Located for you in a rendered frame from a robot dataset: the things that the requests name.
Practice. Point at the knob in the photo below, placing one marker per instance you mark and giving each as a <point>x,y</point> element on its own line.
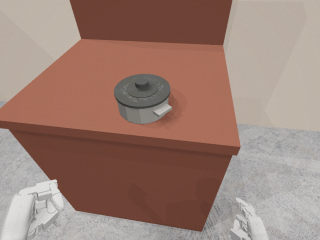
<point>141,83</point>

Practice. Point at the pot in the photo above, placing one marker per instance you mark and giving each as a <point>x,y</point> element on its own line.
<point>145,115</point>

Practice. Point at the table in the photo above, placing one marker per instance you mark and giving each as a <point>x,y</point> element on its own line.
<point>167,172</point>

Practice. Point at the left robot hand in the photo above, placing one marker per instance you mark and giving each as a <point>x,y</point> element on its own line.
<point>41,203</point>

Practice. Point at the lid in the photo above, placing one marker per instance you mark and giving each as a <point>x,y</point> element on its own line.
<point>126,93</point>

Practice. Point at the right robot hand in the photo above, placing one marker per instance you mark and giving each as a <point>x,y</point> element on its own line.
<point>253,227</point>

